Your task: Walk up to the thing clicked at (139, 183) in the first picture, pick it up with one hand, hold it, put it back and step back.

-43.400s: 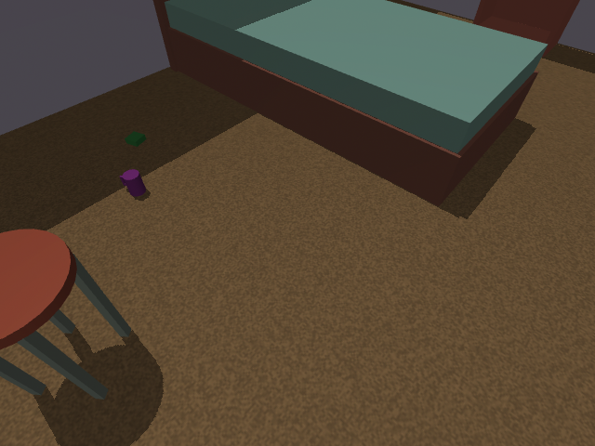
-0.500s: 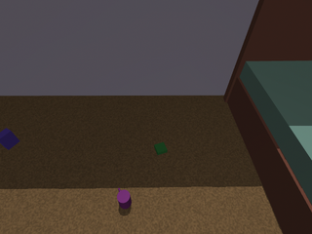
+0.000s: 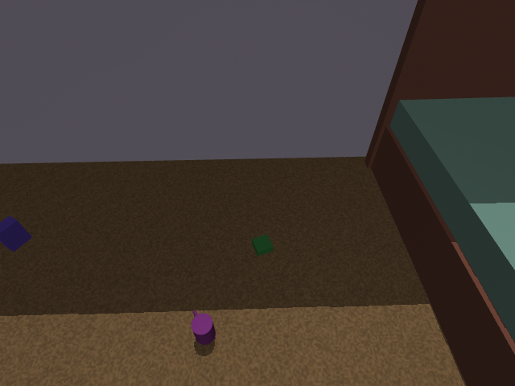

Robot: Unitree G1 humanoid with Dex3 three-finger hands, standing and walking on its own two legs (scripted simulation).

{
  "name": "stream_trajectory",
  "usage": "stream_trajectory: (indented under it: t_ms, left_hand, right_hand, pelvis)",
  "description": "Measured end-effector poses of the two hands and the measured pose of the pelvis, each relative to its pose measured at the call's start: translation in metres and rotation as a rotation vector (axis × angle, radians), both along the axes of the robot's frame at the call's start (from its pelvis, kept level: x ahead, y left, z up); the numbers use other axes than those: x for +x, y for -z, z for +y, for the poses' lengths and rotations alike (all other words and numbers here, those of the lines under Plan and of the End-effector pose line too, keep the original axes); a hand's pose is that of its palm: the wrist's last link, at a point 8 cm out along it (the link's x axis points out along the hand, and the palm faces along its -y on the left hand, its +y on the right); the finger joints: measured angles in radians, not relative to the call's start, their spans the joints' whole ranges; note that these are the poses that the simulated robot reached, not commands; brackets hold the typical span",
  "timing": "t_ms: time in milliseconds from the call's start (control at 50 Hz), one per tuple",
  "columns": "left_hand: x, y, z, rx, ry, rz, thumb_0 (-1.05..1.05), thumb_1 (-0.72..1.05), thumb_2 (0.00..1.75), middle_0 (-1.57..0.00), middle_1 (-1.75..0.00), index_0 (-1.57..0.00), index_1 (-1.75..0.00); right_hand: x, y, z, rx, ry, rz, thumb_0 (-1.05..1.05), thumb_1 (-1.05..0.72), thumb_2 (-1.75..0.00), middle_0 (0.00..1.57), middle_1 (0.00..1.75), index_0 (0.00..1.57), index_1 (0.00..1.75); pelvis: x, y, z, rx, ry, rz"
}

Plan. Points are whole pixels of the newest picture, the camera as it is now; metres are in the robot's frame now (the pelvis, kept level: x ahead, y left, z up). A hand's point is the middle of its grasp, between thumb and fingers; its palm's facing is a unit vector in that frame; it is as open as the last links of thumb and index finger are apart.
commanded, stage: stand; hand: left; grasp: from above
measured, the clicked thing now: (201, 325) +0.46 +0.25 -0.73
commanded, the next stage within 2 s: step back in 1.36 s
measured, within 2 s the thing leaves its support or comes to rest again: neither
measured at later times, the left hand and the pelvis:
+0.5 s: hand out of the picture +0.08 +0.23 -0.16, palm faces +0.01 -0.95 -0.32, open 7.4 cm; pelvis +0.01 -0.01 +0.00, yaw +0 degrees
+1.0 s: hand out of the picture +0.09 +0.23 -0.16, palm faces -0.01 -0.94 -0.33, open 7.4 cm; pelvis +0.02 -0.02 +0.00, yaw +0 degrees
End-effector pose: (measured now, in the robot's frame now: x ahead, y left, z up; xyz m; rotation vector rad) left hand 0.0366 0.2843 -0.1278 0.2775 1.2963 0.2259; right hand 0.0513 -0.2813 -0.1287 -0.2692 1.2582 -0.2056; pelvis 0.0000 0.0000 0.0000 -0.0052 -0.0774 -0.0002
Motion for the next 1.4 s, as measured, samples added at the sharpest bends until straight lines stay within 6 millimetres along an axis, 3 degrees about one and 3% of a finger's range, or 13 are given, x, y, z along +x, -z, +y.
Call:
stream_trajectory:
  t_ms: [160,560,1400]
  left_hand:
    - [0.006,-0.001,-0.005,-0.003,0.003,0.005,0.01,0.91,0.89,-0.20,-0.30,-0.20,-0.30]
    - [0.044,-0.007,-0.014,-0.003,0.029,-0.064,0.01,0.90,0.89,-0.20,-0.30,-0.20,-0.30]
    - [0.051,-0.009,-0.012,0.005,0.037,-0.064,0.01,0.90,0.89,-0.20,-0.30,-0.20,-0.30]
  right_hand:
    - [0.003,0.000,-0.006,-0.002,-0.004,0.013,0.01,-0.90,-0.90,0.20,0.30,0.20,0.30]
    - [0.025,-0.005,-0.019,-0.011,-0.014,-0.024,0.01,-0.90,-0.90,0.21,0.30,0.20,0.30]
    - [0.030,-0.006,-0.031,-0.015,-0.017,-0.007,0.01,-0.90,-0.90,0.21,0.30,0.20,0.30]
  pelvis:
    - [0.004,-0.001,-0.005,0.001,0.002,0.008]
    - [0.012,-0.002,-0.013,0.002,0.003,0.016]
    - [0.015,-0.001,-0.020,0.002,0.003,0.038]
